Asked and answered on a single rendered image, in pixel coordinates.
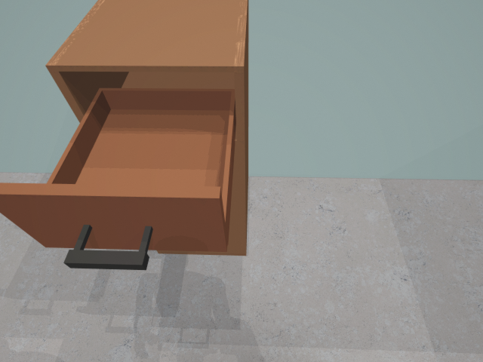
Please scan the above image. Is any cabinet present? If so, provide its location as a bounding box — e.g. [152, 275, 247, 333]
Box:
[45, 0, 248, 256]

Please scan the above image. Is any handle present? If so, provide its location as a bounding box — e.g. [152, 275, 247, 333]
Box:
[64, 225, 153, 270]

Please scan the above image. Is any drawer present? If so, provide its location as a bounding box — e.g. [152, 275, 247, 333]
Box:
[0, 88, 236, 252]

